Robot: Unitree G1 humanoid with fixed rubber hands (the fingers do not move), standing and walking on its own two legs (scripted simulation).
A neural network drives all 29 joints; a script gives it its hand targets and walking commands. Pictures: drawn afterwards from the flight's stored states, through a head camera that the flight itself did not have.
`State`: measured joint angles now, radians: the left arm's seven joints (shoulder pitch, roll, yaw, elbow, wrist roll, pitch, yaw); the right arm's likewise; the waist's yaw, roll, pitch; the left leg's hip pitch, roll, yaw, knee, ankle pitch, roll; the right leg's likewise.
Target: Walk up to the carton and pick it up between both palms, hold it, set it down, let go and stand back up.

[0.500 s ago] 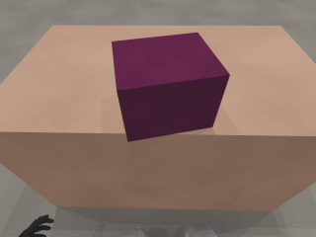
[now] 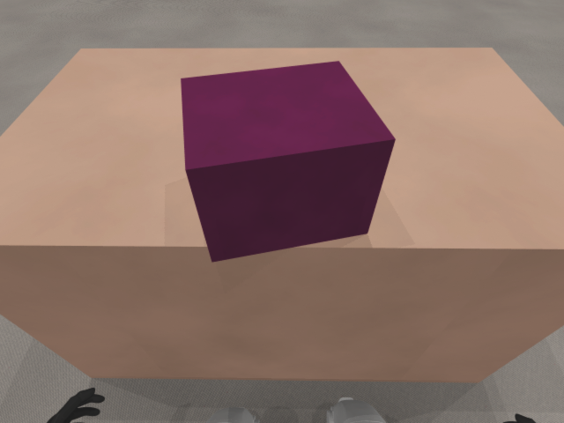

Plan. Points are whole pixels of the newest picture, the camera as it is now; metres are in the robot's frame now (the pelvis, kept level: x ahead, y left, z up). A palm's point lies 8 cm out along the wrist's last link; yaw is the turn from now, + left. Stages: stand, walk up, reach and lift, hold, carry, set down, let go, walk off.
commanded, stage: walk up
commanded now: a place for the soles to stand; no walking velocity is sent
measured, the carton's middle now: (277, 158) +0.48 +0.03 +0.11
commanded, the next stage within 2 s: reach and lift in 1.80 s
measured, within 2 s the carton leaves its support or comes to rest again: neither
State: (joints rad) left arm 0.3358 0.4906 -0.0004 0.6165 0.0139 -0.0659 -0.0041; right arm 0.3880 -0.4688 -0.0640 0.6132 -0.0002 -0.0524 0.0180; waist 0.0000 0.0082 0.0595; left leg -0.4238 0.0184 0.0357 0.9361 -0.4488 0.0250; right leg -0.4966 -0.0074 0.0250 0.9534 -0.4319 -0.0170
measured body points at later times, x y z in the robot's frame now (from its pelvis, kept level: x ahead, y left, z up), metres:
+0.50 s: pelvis +0.01 +0.00 +0.00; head +0.02 +0.00 +0.45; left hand +0.12 +0.33 -0.07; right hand +0.13 -0.33 -0.07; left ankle +0.04 +0.11 -0.69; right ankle +0.07 -0.13 -0.69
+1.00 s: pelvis -0.02 +0.01 +0.00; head -0.03 +0.01 +0.44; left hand +0.09 +0.35 -0.07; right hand +0.10 -0.31 -0.07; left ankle +0.03 +0.11 -0.69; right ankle +0.04 -0.13 -0.68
